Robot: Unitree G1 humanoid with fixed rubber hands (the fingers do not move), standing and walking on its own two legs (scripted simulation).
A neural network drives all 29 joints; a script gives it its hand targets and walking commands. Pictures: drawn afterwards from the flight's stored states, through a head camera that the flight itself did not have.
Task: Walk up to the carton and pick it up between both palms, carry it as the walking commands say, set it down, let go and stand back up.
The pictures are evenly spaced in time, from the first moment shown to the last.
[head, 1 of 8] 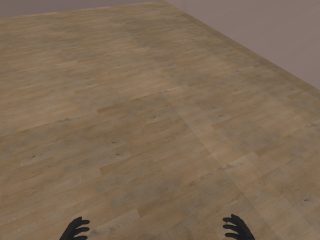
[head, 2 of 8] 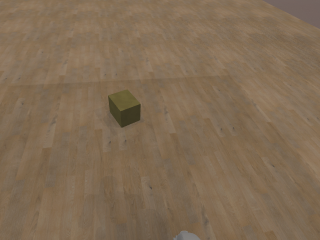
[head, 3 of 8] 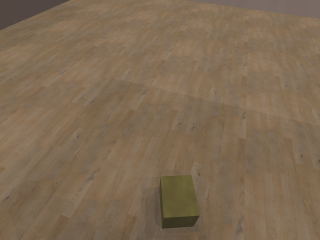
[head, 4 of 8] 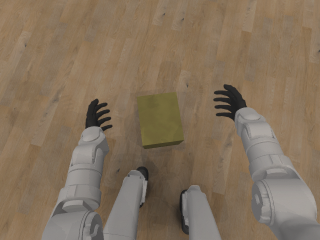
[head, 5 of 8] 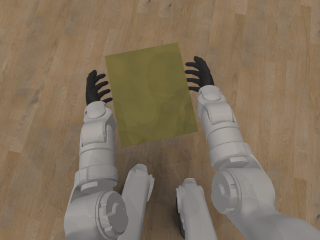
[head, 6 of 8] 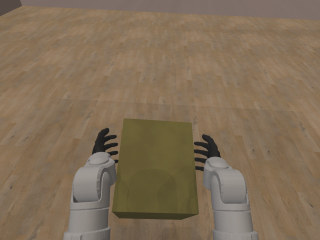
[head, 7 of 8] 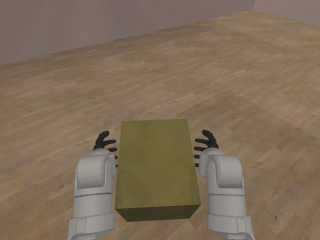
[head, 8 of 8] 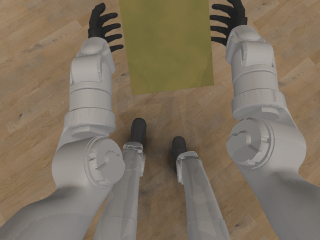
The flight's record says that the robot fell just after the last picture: yes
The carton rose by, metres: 0.69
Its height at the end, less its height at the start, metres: +0.47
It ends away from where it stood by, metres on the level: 1.81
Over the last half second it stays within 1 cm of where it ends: no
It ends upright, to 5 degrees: no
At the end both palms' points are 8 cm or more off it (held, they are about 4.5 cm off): no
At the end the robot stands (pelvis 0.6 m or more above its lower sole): yes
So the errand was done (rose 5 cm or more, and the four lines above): no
